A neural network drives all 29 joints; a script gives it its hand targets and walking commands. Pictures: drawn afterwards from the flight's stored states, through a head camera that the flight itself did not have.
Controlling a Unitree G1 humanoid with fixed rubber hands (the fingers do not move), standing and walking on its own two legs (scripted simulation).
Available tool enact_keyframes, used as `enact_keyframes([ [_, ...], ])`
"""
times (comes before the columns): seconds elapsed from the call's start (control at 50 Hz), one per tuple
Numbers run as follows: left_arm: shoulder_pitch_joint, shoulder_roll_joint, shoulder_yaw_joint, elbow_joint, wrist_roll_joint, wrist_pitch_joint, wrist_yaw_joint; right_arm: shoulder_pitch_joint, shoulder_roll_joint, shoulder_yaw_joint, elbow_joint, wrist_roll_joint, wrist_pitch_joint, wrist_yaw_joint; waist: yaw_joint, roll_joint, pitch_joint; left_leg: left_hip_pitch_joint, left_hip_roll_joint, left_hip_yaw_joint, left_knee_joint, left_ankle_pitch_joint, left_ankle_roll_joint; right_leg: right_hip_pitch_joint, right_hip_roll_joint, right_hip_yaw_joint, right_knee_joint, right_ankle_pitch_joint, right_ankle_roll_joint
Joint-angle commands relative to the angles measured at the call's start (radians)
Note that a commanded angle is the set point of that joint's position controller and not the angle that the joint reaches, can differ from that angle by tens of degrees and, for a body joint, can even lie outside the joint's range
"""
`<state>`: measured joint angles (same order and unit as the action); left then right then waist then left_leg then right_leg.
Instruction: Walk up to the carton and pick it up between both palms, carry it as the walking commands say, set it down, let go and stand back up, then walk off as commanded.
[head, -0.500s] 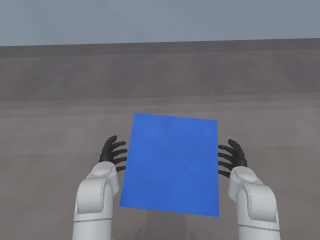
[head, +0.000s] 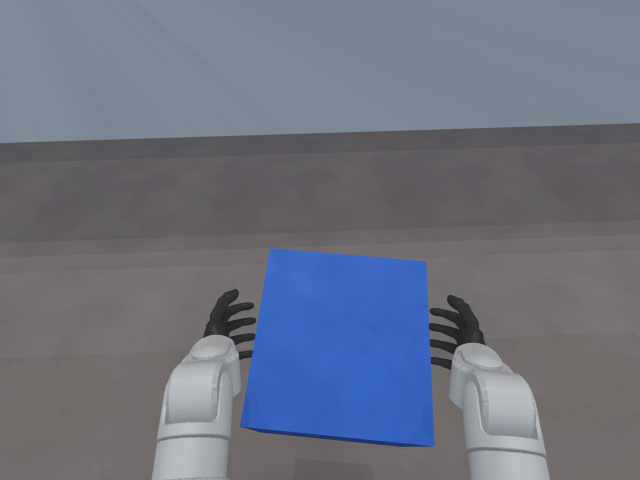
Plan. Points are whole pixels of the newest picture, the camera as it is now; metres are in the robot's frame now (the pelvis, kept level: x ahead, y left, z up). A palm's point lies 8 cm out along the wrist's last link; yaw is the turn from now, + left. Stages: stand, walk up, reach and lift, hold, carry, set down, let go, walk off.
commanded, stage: carry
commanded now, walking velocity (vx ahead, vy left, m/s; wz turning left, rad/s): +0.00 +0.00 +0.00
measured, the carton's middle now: (338, 352) +0.33 -0.01 -0.04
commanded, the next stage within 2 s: hold in 0.84 s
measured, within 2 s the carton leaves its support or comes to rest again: neither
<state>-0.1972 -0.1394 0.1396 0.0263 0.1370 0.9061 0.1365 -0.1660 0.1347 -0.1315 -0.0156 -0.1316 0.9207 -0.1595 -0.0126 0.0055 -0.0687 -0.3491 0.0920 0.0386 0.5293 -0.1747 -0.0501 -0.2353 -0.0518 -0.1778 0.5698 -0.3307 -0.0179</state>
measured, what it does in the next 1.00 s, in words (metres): stands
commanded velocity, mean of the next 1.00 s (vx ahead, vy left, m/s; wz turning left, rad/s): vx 0.00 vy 0.00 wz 0.00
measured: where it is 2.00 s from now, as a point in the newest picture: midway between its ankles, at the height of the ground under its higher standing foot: outside the picture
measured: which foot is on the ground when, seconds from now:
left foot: down 0.00-1.00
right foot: down 0.00-1.00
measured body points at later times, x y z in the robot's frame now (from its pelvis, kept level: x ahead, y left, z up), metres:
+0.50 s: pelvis -0.02 -0.01 +0.00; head -0.01 -0.01 +0.45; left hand +0.28 +0.15 +0.03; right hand +0.28 -0.16 +0.03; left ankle +0.06 +0.16 -0.73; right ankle -0.01 -0.10 -0.73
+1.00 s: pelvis -0.02 +0.00 +0.01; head -0.03 +0.00 +0.46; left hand +0.27 +0.15 +0.01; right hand +0.26 -0.17 +0.02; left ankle +0.06 +0.16 -0.73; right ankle -0.01 -0.10 -0.73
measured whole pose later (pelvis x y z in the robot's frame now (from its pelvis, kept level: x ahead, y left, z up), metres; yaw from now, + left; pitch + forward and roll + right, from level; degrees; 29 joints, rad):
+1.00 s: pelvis -0.02 +0.00 +0.01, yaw -6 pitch -3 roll +0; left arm -0.15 -0.13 0.21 0.13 0.21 0.75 0.06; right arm -0.20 0.14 -0.09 0.18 -0.19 0.75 -0.11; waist 0.02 -0.01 0.03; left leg -0.26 0.03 -0.10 0.45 -0.14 -0.01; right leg -0.20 0.00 -0.09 0.50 -0.25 -0.03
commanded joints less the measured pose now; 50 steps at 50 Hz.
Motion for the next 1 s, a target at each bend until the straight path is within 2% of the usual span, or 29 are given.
enact_keyframes([
  [0.0, -0.450, -0.771, -0.454, -0.113, -0.245, -0.077, -0.204, -0.461, 0.746, 0.461, -0.090, 0.239, -0.081, 0.231, 0.010, -0.001, -0.262, 0.111, 0.051, -0.037, -0.052, 0.114, 0.068, 0.015, -0.111, 0.110, -0.145, 0.115, 0.008],
  [0.08, -0.465, -0.785, -0.466, -0.142, -0.262, -0.092, -0.204, -0.476, 0.755, 0.469, -0.126, 0.252, -0.100, 0.230, 0.009, 0.003, -0.277, 0.107, 0.044, -0.026, -0.053, 0.090, 0.068, 0.013, -0.115, 0.113, -0.144, 0.097, 0.004],
  [0.1, -0.458, -0.775, -0.456, -0.114, -0.249, -0.095, -0.204, -0.466, 0.749, 0.463, -0.093, 0.240, -0.102, 0.230, 0.009, -0.006, -0.275, 0.109, 0.048, -0.028, -0.051, 0.105, 0.068, 0.014, -0.111, 0.107, -0.141, 0.107, 0.003],
  [0.12, -0.454, -0.777, -0.463, -0.137, -0.256, -0.097, -0.204, -0.470, 0.748, 0.470, -0.122, 0.247, -0.105, 0.228, 0.009, -0.009, -0.284, 0.110, 0.048, -0.026, -0.049, 0.106, 0.068, 0.019, -0.112, 0.108, -0.139, 0.113, 0.004],
  [0.16, -0.441, -0.768, -0.459, -0.123, -0.250, -0.101, -0.204, -0.457, 0.739, 0.463, -0.106, 0.239, -0.110, 0.229, 0.011, 0.008, -0.305, 0.118, 0.050, -0.022, -0.043, 0.139, 0.071, 0.030, -0.110, 0.106, -0.125, 0.145, 0.000],
  [0.18, -0.448, -0.783, -0.479, -0.166, -0.268, -0.103, -0.204, -0.458, 0.758, 0.484, -0.144, 0.254, -0.112, 0.227, 0.011, -0.002, -0.310, 0.117, 0.054, -0.026, -0.042, 0.154, 0.071, 0.041, -0.107, 0.101, -0.119, 0.161, 0.000],
  [0.2, -0.434, -0.763, -0.459, -0.115, -0.247, -0.105, -0.207, -0.439, 0.738, 0.463, -0.091, 0.233, -0.114, 0.230, 0.011, -0.003, -0.314, 0.115, 0.052, -0.025, -0.040, 0.161, 0.072, 0.045, -0.108, 0.100, -0.117, 0.170, 0.000],
  [0.28, -0.420, -0.759, -0.459, -0.126, -0.252, -0.118, -0.211, -0.447, 0.733, 0.476, -0.121, 0.237, -0.128, 0.230, 0.011, -0.025, -0.329, 0.114, 0.054, -0.023, -0.035, 0.182, 0.074, 0.061, -0.106, 0.097, -0.101, 0.211, -0.004],
  [0.34, -0.422, -0.754, -0.461, -0.132, -0.256, -0.125, -0.213, -0.441, 0.722, 0.471, -0.123, 0.236, -0.136, 0.232, 0.012, -0.008, -0.328, 0.110, 0.057, -0.025, -0.039, 0.183, 0.075, 0.058, -0.099, 0.100, -0.097, 0.203, -0.009],
  [0.38, -0.421, -0.730, -0.445, -0.100, -0.243, -0.134, -0.214, -0.423, 0.699, 0.447, -0.077, 0.215, -0.144, 0.233, 0.011, -0.007, -0.327, 0.110, 0.059, -0.027, -0.041, 0.196, 0.075, 0.053, -0.094, 0.098, -0.095, 0.201, -0.011],
  [0.4, -0.430, -0.746, -0.470, -0.156, -0.266, -0.133, -0.212, -0.428, 0.714, 0.471, -0.129, 0.235, -0.143, 0.230, 0.011, -0.008, -0.323, 0.108, 0.058, -0.027, -0.042, 0.181, 0.075, 0.048, -0.095, 0.104, -0.101, 0.188, -0.012],
  [0.42, -0.413, -0.728, -0.446, -0.096, -0.244, -0.137, -0.214, -0.416, 0.695, 0.448, -0.075, 0.213, -0.148, 0.233, 0.011, -0.006, -0.332, 0.110, 0.059, -0.025, -0.042, 0.189, 0.076, 0.057, -0.094, 0.101, -0.096, 0.207, -0.014],
  [0.46, -0.425, -0.728, -0.454, -0.115, -0.249, -0.146, -0.214, -0.423, 0.694, 0.453, -0.087, 0.217, -0.158, 0.235, 0.012, 0.011, -0.333, 0.115, 0.062, -0.023, -0.043, 0.215, 0.073, 0.057, -0.091, 0.099, -0.086, 0.218, -0.015],
  [0.52, -0.412, -0.724, -0.453, -0.101, -0.244, -0.150, -0.214, -0.412, 0.686, 0.448, -0.076, 0.212, -0.164, 0.235, 0.012, 0.018, -0.334, 0.111, 0.061, -0.024, -0.044, 0.199, 0.075, 0.055, -0.091, 0.102, -0.088, 0.198, -0.016],
  [0.62, -0.419, -0.736, -0.473, -0.154, -0.259, -0.149, -0.209, -0.425, 0.699, 0.475, -0.131, 0.232, -0.162, 0.231, 0.011, -0.001, -0.321, 0.097, 0.056, -0.021, -0.047, 0.156, 0.074, 0.044, -0.096, 0.112, -0.103, 0.179, -0.016],
  [0.72, -0.400, -0.714, -0.459, -0.128, -0.242, -0.142, -0.207, -0.402, 0.680, 0.459, -0.096, 0.215, -0.154, 0.229, 0.011, -0.003, -0.318, 0.089, 0.056, -0.018, -0.047, 0.158, 0.071, 0.040, -0.098, 0.111, -0.108, 0.178, -0.017],
  [0.74, -0.403, -0.730, -0.470, -0.153, -0.252, -0.140, -0.206, -0.421, 0.693, 0.478, -0.137, 0.232, -0.153, 0.228, 0.011, -0.008, -0.317, 0.087, 0.053, -0.018, -0.047, 0.138, 0.071, 0.040, -0.101, 0.119, -0.115, 0.168, -0.018],
  [0.82, -0.401, -0.712, -0.454, -0.128, -0.239, -0.140, -0.205, -0.410, 0.682, 0.460, -0.099, 0.217, -0.150, 0.229, 0.010, -0.020, -0.315, 0.085, 0.053, -0.020, -0.053, 0.130, 0.070, 0.032, -0.101, 0.117, -0.118, 0.157, -0.019],
  [0.84, -0.302, -0.597, -0.344, 0.080, -0.110, -0.155, -0.255, -0.288, 0.723, 0.426, 0.190, 0.080, -0.164, 0.252, 0.001, -0.081, -0.138, 0.263, -0.211, -0.099, -0.079, 0.065, 0.093, 0.019, 0.066, 0.250, -0.257, 0.142, 0.008],
  [0.86, -0.335, -0.597, -0.355, 0.039, -0.109, -0.190, -0.264, -0.355, 0.732, 0.451, 0.137, 0.102, -0.201, 0.256, -0.006, -0.134, -0.176, 0.319, -0.222, -0.105, -0.067, 0.125, 0.093, 0.014, 0.059, 0.254, -0.255, 0.198, 0.010],
  [0.88, -0.344, -0.617, -0.377, 0.000, -0.122, -0.207, -0.276, -0.375, 0.763, 0.485, 0.104, 0.127, -0.221, 0.263, -0.001, -0.129, -0.227, 0.334, -0.226, -0.109, -0.066, 0.173, 0.088, 0.031, 0.058, 0.259, -0.242, 0.277, 0.015],
  [0.9, -0.375, -0.643, -0.412, -0.017, -0.144, -0.223, -0.292, -0.420, 0.791, 0.521, 0.076, 0.151, -0.239, 0.276, 0.010, -0.099, -0.232, 0.320, -0.219, -0.114, -0.070, 0.158, 0.083, 0.018, 0.060, 0.262, -0.245, 0.267, 0.017],
  [0.92, -0.435, -0.692, -0.465, -0.035, -0.174, -0.237, -0.318, -0.435, 0.847, 0.536, 0.064, 0.160, -0.262, 0.286, -0.003, -0.080, -0.246, 0.270, -0.218, -0.131, -0.075, 0.132, 0.081, 0.073, 0.063, 0.271, -0.246, 0.258, 0.014],
  [0.96, -0.580, -0.768, -0.506, -0.084, -0.175, -0.245, -0.359, -0.547, 0.926, 0.554, 0.078, 0.168, -0.286, 0.312, 0.033, -0.023, -0.285, 0.216, -0.223, -0.126, -0.090, 0.121, 0.082, 0.113, 0.081, 0.266, -0.246, 0.229, 0.017],
  [0.98, -0.639, -0.801, -0.526, -0.093, -0.188, -0.248, -0.375, -0.602, 0.972, 0.578, 0.087, 0.172, -0.288, 0.327, 0.050, -0.025, -0.335, 0.205, -0.219, -0.123, -0.098, 0.118, 0.079, 0.138, 0.097, 0.256, -0.240, 0.223, 0.029],
])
